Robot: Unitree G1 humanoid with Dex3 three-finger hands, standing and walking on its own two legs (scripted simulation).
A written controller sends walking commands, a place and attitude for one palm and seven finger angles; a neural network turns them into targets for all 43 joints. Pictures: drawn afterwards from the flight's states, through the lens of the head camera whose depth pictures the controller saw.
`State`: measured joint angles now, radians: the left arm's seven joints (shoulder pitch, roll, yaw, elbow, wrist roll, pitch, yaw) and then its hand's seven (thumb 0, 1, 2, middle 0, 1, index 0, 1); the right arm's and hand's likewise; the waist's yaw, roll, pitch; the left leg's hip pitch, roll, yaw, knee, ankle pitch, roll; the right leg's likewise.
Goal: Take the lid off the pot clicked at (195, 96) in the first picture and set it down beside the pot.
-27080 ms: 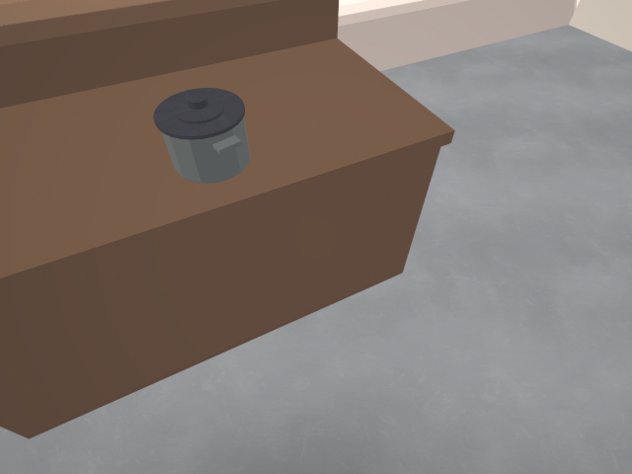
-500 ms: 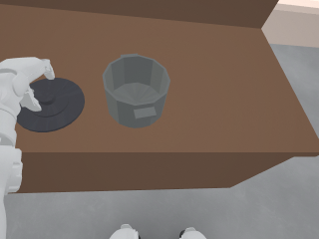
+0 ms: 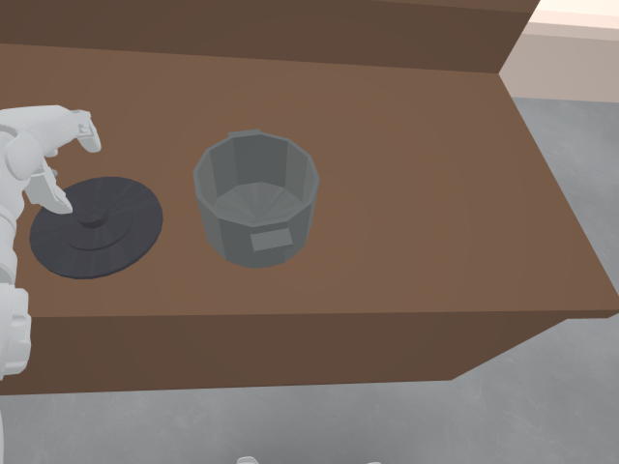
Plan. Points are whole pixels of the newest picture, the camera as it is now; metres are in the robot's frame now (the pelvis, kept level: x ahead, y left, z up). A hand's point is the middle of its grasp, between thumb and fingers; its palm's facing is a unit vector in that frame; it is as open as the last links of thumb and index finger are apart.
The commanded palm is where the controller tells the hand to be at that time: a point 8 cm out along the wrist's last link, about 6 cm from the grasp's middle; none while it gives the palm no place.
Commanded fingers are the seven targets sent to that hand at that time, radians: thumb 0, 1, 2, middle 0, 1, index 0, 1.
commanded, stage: raise the empty hand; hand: left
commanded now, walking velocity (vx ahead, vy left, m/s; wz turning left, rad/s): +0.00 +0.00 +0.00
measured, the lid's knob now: (92, 214) +0.48 +0.31 -0.03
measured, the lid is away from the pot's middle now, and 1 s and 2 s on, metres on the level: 0.25 0.25 0.25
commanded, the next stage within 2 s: draw the hand back to the body in 0.50 s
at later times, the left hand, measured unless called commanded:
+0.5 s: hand (37, 144) +0.46 +0.31 +0.13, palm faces -0.39 -0.07 -0.92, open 11.0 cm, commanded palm +0.49 +0.30 +0.19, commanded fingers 0.00 0.01 0.59 -0.33 -0.90 -0.33 -0.90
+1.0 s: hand (30, 167) +0.43 +0.31 +0.13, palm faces -0.37 -0.07 -0.93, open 11.0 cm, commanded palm +0.42 +0.29 +0.19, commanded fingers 0.00 0.01 0.59 -0.33 -0.90 -0.33 -0.90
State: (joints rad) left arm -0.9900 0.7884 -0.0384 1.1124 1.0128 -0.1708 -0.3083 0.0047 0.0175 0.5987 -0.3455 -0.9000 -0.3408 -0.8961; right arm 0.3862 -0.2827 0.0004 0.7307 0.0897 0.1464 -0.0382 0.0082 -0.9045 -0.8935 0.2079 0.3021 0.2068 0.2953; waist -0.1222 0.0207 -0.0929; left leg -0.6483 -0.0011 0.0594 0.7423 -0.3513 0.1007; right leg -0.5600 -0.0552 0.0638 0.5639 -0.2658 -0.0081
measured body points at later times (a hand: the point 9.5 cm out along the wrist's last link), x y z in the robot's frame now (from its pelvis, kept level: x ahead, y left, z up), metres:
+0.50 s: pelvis +0.01 -0.01 +0.01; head +0.08 +0.00 +0.46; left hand +0.48 +0.31 +0.18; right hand +0.06 -0.30 -0.10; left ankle +0.00 +0.05 -0.71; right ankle +0.00 -0.22 -0.71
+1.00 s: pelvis +0.02 -0.02 +0.02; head +0.09 -0.02 +0.46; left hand +0.45 +0.31 +0.18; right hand +0.10 -0.29 -0.11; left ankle +0.00 +0.05 -0.71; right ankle +0.00 -0.22 -0.71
